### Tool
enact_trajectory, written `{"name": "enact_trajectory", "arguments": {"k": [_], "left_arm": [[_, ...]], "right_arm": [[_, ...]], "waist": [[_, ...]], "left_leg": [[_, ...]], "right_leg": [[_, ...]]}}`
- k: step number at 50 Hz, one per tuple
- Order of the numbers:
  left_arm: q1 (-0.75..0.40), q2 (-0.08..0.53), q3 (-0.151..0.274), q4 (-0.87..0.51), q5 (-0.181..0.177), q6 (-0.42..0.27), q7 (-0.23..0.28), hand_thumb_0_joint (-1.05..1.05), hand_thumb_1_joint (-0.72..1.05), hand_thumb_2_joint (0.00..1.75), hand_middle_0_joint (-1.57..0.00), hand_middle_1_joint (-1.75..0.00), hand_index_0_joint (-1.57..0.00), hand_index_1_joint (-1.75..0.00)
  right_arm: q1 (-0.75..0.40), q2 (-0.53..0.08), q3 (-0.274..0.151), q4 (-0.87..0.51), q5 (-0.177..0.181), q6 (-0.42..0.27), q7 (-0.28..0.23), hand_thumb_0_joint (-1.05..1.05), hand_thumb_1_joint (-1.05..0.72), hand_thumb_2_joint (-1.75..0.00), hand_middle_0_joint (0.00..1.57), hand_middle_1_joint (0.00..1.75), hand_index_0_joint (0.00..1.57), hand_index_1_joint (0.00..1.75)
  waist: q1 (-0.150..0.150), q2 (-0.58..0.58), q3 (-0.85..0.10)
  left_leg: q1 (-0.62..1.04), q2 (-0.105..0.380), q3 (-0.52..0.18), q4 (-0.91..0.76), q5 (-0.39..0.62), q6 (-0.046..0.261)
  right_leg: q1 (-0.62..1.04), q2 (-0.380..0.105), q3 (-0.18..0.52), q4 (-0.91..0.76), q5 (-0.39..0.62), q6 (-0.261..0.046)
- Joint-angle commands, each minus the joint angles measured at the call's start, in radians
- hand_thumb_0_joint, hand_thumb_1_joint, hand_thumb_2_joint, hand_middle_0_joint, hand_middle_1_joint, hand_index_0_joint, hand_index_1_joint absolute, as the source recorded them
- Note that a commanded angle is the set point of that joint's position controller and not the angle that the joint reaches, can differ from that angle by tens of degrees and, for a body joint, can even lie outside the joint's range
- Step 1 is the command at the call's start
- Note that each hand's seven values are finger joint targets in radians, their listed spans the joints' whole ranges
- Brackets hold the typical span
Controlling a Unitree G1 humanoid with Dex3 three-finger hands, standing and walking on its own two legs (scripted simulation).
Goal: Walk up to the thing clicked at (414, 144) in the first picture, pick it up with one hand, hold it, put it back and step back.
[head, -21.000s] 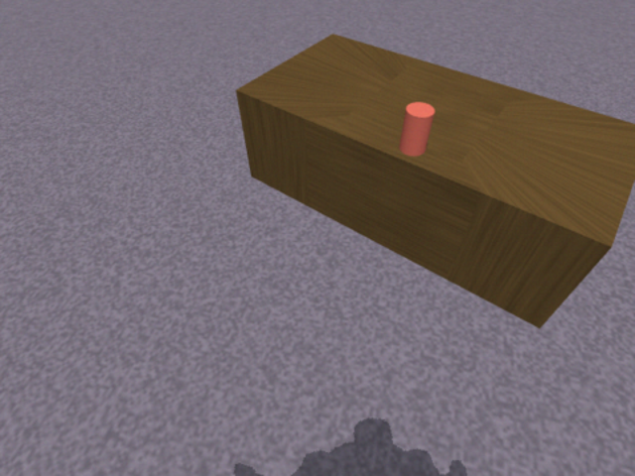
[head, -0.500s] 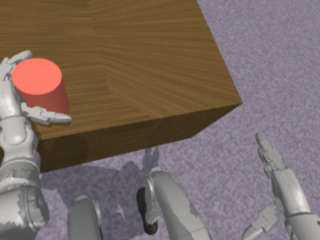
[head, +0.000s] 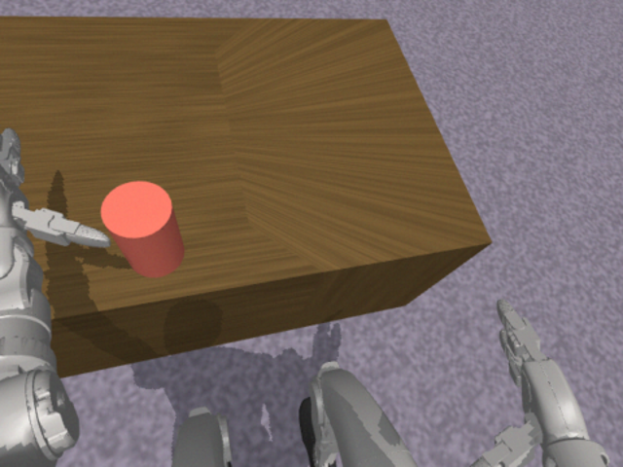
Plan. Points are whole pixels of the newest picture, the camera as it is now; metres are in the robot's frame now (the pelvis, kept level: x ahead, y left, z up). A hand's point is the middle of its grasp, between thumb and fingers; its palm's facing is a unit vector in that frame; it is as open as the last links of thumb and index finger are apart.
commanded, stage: rise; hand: left
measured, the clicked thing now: (148, 233) +0.49 +0.14 -0.12
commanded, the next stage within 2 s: home in 0.06 s
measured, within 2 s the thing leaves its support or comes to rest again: neither
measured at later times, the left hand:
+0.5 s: hand out of the picture +0.42 +0.27 +0.08, palm faces +0.23 -0.92 -0.33, open 17.2 cm
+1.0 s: hand (94, 452) +0.21 +0.17 +0.03, palm faces +0.14 -0.96 -0.25, open 17.3 cm
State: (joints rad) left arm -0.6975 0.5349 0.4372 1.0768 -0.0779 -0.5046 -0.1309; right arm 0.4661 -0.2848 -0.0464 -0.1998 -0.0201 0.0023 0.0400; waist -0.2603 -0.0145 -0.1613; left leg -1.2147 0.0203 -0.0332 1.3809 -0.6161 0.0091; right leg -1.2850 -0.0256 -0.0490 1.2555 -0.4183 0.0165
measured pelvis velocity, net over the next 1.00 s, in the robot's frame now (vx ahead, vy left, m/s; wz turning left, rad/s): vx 0.04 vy -0.01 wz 0.03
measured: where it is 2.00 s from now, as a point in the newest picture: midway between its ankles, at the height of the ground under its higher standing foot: outside the picture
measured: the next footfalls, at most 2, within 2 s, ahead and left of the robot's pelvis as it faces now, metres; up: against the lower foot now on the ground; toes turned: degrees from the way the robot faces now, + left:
none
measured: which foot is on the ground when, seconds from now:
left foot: down 0.00-1.00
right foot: down 0.00-1.00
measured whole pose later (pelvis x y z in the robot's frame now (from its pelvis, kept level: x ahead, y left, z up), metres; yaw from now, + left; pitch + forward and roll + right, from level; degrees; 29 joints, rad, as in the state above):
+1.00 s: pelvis +0.04 -0.01 +0.09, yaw +2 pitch +7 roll -1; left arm 0.43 0.21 -0.02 0.12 -0.04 0.10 0.12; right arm 0.29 -0.21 0.03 0.45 0.05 0.04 -0.13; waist -0.01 0.02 -0.08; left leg -0.51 0.02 -0.03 0.88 -0.50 -0.01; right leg -0.60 -0.02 -0.06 0.83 -0.35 0.00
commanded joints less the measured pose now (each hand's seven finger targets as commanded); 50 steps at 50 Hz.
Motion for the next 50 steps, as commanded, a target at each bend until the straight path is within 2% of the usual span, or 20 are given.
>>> {"name": "enact_trajectory", "arguments": {"k": [1, 2, 3, 4, 6, 9, 12, 15, 17, 20, 23, 25, 28, 30, 34, 38, 39, 41, 43, 50], "left_arm": [[-0.264, 0.116, -0.026, -0.141, -0.041, -0.040, -0.047, 0.00, -0.53, 0.09, -0.04, -0.05, -0.03, -0.06], [-0.182, 0.278, -0.019, -0.082, 0.084, 0.062, 0.012, 0.00, -0.58, 0.06, -0.05, -0.03, -0.05, -0.04], [-0.258, 0.212, -0.052, -0.109, 0.063, 0.106, 0.034, 0.00, -0.59, 0.08, -0.05, -0.04, -0.05, -0.05], [-0.414, 0.246, -0.051, -0.323, 0.064, 0.109, 0.052, 0.00, -0.59, 0.08, -0.06, -0.04, -0.05, -0.05], [-0.398, 0.272, -0.051, -0.317, 0.090, 0.157, 0.081, 0.00, -0.60, 0.09, -0.08, -0.06, -0.07, -0.07], [-0.376, 0.356, -0.015, -0.324, 0.121, 0.224, 0.139, 0.00, -0.47, 0.10, -0.06, -0.07, -0.06, -0.07], [-0.357, 0.261, -0.065, -0.286, 0.127, 0.259, 0.170, 0.00, -0.48, 0.10, -0.06, -0.07, -0.06, -0.07], [-0.204, 0.185, -0.100, -0.133, 0.127, 0.298, 0.181, 0.00, -0.50, 0.09, -0.06, -0.06, -0.05, -0.06], [-0.192, 0.133, -0.144, -0.181, 0.121, 0.308, 0.178, 0.00, -0.46, 0.11, -0.06, -0.07, -0.06, -0.07], [0.001, 0.139, -0.147, -0.127, 0.110, 0.361, 0.178, 0.00, -0.50, 0.09, -0.06, -0.06, -0.06, -0.07], [-0.003, 0.089, -0.185, -0.336, 0.083, 0.400, 0.172, 0.00, -0.50, 0.08, -0.06, -0.06, -0.05, -0.06], [0.096, 0.078, -0.189, -0.426, 0.076, 0.429, 0.175, 0.00, -0.51, 0.08, -0.05, -0.06, -0.05, -0.06], [0.220, -0.023, -0.242, -0.593, 0.052, 0.453, 0.179, 0.00, -0.53, 0.07, -0.05, -0.06, -0.05, -0.06], [0.283, 0.005, -0.224, -0.716, 0.048, 0.457, 0.197, 0.00, -0.54, 0.06, -0.05, -0.06, -0.05, -0.06], [0.467, -0.034, -0.248, -0.914, 0.039, 0.462, 0.227, 0.00, -0.57, 0.04, -0.05, -0.05, -0.05, -0.05], [0.730, -0.159, -0.331, -0.958, 0.031, 0.485, 0.232, 0.00, -0.55, 0.06, -0.05, -0.05, -0.05, -0.05], [0.735, -0.058, -0.250, -1.085, 0.038, 0.489, 0.260, 0.00, -0.54, 0.06, -0.05, -0.06, -0.05, -0.06], [0.913, -0.199, -0.383, -1.115, 0.030, 0.521, 0.254, 0.00, -0.50, 0.09, -0.06, -0.07, -0.06, -0.07], [1.024, -0.224, -0.390, -1.069, 0.032, 0.548, 0.263, 0.00, -0.54, 0.07, -0.06, -0.06, -0.06, -0.06], [1.014, -0.197, -0.401, -1.205, 0.053, 0.562, 0.274, 0.00, -0.54, 0.06, -0.05, -0.06, -0.05, -0.06]], "right_arm": [[0.037, -0.149, -0.089, -0.146, 0.007, -0.071, -0.036, 0.00, 0.58, -0.04, 0.05, 0.05, 0.05, 0.05], [0.135, -0.190, -0.128, -0.171, 0.014, -0.038, -0.046, 0.00, 0.53, -0.05, 0.06, 0.05, 0.05, 0.05], [0.113, -0.168, -0.106, -0.134, 0.021, -0.016, -0.049, 0.00, 0.52, -0.06, 0.06, 0.05, 0.05, 0.05], [0.133, -0.150, -0.092, -0.126, 0.021, -0.006, -0.050, 0.00, 0.51, -0.06, 0.05, 0.05, 0.05, 0.05], [0.120, -0.141, -0.095, -0.032, 0.021, 0.011, -0.049, 0.00, 0.46, -0.08, 0.05, 0.05, 0.05, 0.05], [0.046, -0.141, -0.095, 0.035, 0.023, 0.033, -0.056, 0.00, 0.28, -0.18, 0.14, 0.13, 0.13, 0.13], [-0.070, -0.061, -0.014, 0.041, 0.024, 0.038, -0.057, 0.00, 0.04, -0.42, 0.13, 0.18, 0.13, 0.18], [-0.117, -0.047, 0.034, 0.021, 0.027, 0.044, -0.060, 0.00, -0.20, -0.53, 0.14, 0.19, 0.14, 0.19], [-0.131, -0.022, 0.068, -0.033, 0.030, 0.044, -0.060, 0.00, -0.36, -0.59, 0.15, 0.21, 0.15, 0.21], [0.012, -0.113, -0.014, 0.035, 0.042, 0.068, -0.073, 0.00, -0.47, -0.65, 0.16, 0.23, 0.16, 0.23], [0.026, -0.075, -0.002, 0.130, 0.060, 0.073, -0.075, 0.00, -0.59, -0.72, 0.17, 0.25, 0.17, 0.25], [0.001, -0.075, -0.010, 0.161, 0.071, 0.064, -0.073, 0.00, -0.63, -0.75, 0.17, 0.26, 0.17, 0.26], [-0.044, -0.045, 0.017, 0.139, 0.080, 0.050, -0.078, 0.00, -0.71, -0.79, 0.18, 0.27, 0.18, 0.27], [-0.074, -0.043, 0.025, 0.122, 0.084, 0.045, -0.086, 0.00, -0.74, -0.81, 0.18, 0.27, 0.18, 0.27], [-0.095, -0.033, 0.030, 0.152, 0.076, 0.043, -0.111, 0.00, -0.75, -0.81, 0.19, 0.28, 0.19, 0.28], [-0.077, -0.038, 0.013, 0.184, 0.068, 0.034, -0.128, 0.00, -0.77, -0.83, 0.19, 0.28, 0.19, 0.28], [-0.089, -0.070, 0.013, 0.493, 0.076, 0.045, -0.145, 0.00, -0.77, -0.83, 0.19, 0.28, 0.19, 0.28], [-0.145, -0.033, 0.037, 0.409, 0.080, 0.021, -0.155, 0.00, -0.83, -0.86, 0.19, 0.29, 0.19, 0.29], [-0.180, -0.045, 0.028, 0.450, 0.080, 0.004, -0.165, 0.00, -0.79, -0.84, 0.19, 0.28, 0.19, 0.28], [-0.238, -0.044, 0.025, 0.517, 0.056, -0.044, -0.199, 0.00, -0.80, -0.85, 0.19, 0.29, 0.19, 0.29]], "waist": [[0.018, 0.109, -0.384], [0.069, 0.166, -0.466], [0.061, 0.166, -0.429], [0.072, 0.205, -0.495], [0.101, 0.268, -0.513], [0.139, 0.232, -0.433], [0.161, 0.190, -0.414], [0.174, 0.086, -0.348], [0.178, 0.067, -0.418], [0.167, 0.017, -0.308], [0.180, 0.059, -0.232], [0.204, 0.097, -0.209], [0.217, 0.074, -0.200], [0.246, 0.109, -0.247], [0.272, 0.117, -0.229], [0.255, 0.074, -0.179], [0.269, 0.143, -0.148], [0.251, 0.093, -0.097], [0.233, 0.043, -0.048], [0.221, 0.023, -0.039]], "left_leg": [[0.225, -0.029, 0.000, -0.261, 0.269, -0.009], [0.397, -0.036, 0.004, -0.334, 0.333, -0.024], [0.394, -0.028, 0.001, -0.348, 0.357, -0.034], [0.444, -0.028, 0.004, -0.354, 0.372, -0.035], [0.545, -0.022, 0.003, -0.373, 0.483, -0.047], [0.541, -0.016, -0.003, -0.422, 0.461, -0.043], [0.503, -0.024, 0.014, -0.455, 0.423, -0.033], [0.481, -0.019, 0.014, -0.499, 0.385, -0.027], [0.509, -0.022, 0.026, -0.514, 0.409, -0.021], [0.544, -0.027, 0.045, -0.549, 0.416, -0.013], [0.595, -0.025, 0.043, -0.586, 0.408, -0.016], [0.626, -0.023, 0.040, -0.605, 0.424, -0.022], [0.650, -0.017, 0.033, -0.632, 0.432, -0.025], [0.689, -0.018, 0.035, -0.640, 0.475, -0.031], [0.699, -0.025, 0.046, -0.651, 0.497, -0.028], [0.705, -0.018, 0.048, -0.652, 0.520, -0.027], [0.750, -0.018, 0.030, -0.657, 0.543, -0.030], [0.721, -0.022, 0.033, -0.664, 0.491, -0.020], [0.703, -0.017, 0.029, -0.659, 0.459, -0.011], [0.687, -0.026, 0.036, -0.634, 0.373, 0.007]], "right_leg": [[0.416, 0.033, 0.026, -0.168, 0.163, -0.040], [0.493, 0.031, 0.011, -0.209, 0.203, -0.041], [0.468, 0.040, 0.012, -0.216, 0.205, -0.045], [0.495, 0.037, 0.017, -0.225, 0.228, -0.043], [0.499, 0.040, 0.012, -0.224, 0.283, -0.049], [0.517, 0.038, 0.012, -0.261, 0.247, -0.049], [0.619, 0.028, 0.023, -0.303, 0.245, -0.044], [0.665, 0.031, 0.017, -0.357, 0.208, -0.039], [0.759, 0.025, 0.025, -0.381, 0.249, -0.036], [0.775, 0.026, 0.028, -0.433, 0.273, -0.030], [0.729, 0.027, 0.019, -0.465, 0.252, -0.037], [0.719, 0.027, 0.011, -0.467, 0.252, -0.044], [0.765, 0.025, 0.002, -0.479, 0.252, -0.047], [0.820, 0.019, 0.005, -0.479, 0.279, -0.050], [0.875, 0.009, 0.012, -0.483, 0.313, -0.047], [0.877, 0.011, 0.008, -0.481, 0.340, -0.046], [0.896, 0.022, -0.009, -0.491, 0.354, -0.048], [0.885, 0.020, -0.013, -0.516, 0.321, -0.044], [0.858, 0.024, -0.019, -0.517, 0.302, -0.038], [0.838, 0.017, -0.011, -0.531, 0.246, -0.026]]}}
